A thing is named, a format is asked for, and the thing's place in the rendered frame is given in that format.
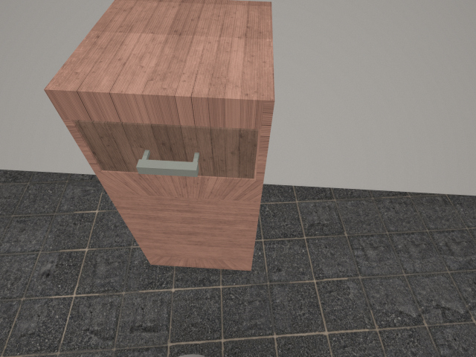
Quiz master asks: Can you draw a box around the drawer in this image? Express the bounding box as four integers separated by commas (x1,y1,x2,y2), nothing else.
75,120,259,179

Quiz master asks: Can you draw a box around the cabinet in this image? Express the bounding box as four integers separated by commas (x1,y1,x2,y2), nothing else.
44,0,274,271

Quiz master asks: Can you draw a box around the handle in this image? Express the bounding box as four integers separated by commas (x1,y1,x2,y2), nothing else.
136,150,199,177

